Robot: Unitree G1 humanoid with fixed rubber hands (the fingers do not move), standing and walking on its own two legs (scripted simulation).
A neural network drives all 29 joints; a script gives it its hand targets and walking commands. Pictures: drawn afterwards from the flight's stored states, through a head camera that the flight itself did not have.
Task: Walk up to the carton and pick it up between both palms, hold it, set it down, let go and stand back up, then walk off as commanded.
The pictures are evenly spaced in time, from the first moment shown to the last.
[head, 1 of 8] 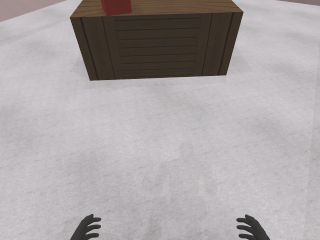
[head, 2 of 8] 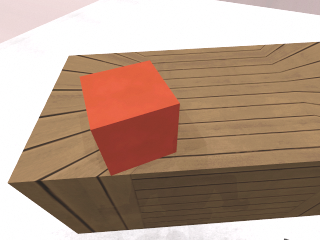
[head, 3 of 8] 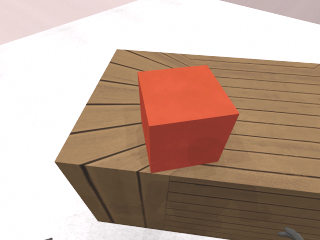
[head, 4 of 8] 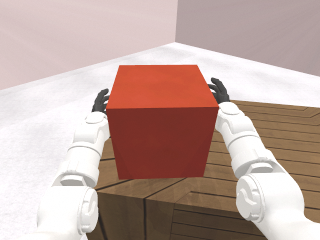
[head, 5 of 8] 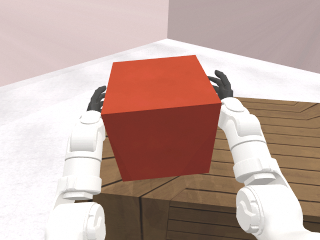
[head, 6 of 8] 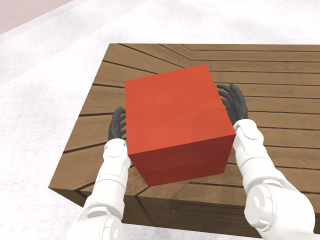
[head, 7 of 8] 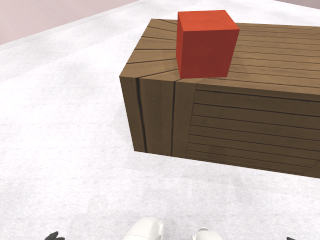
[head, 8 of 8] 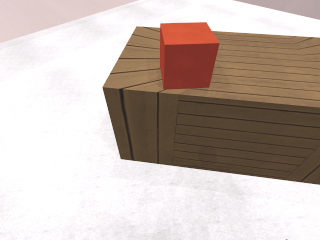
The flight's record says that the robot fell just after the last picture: no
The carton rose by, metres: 0.20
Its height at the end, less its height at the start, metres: +0.00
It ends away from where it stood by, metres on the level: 0.02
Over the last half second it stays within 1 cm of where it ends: yes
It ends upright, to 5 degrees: yes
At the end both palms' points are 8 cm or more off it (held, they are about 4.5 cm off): yes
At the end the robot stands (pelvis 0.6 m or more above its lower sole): yes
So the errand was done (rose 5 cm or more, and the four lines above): yes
